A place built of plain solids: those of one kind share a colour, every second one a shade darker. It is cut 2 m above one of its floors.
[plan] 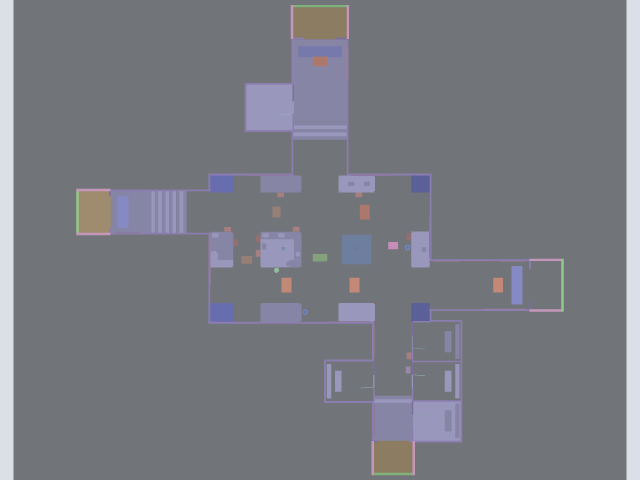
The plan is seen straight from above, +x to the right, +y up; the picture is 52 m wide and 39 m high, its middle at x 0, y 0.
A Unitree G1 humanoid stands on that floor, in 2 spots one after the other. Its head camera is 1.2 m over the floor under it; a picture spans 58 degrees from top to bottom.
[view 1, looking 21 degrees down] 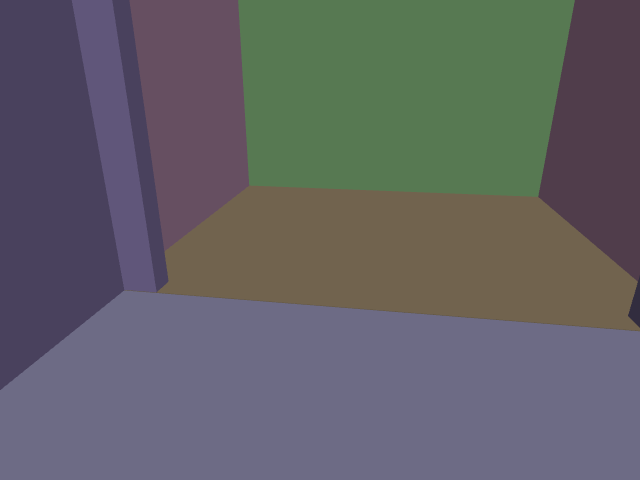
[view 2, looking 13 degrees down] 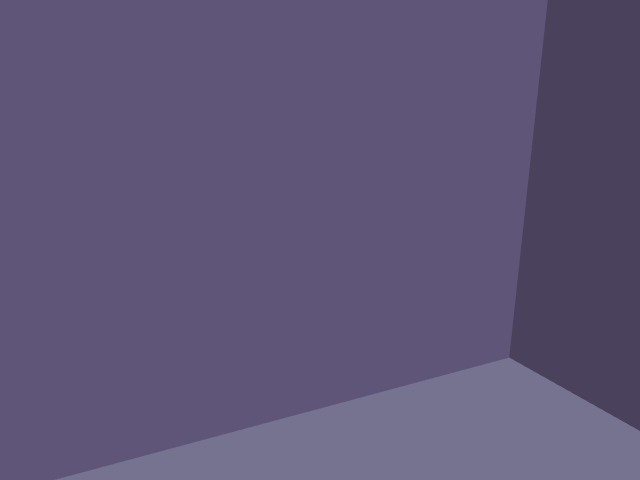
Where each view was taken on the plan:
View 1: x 5.95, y -14.22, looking -81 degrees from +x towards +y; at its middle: street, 3.35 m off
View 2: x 9.46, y -14.70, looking -114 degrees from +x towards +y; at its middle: wall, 1.81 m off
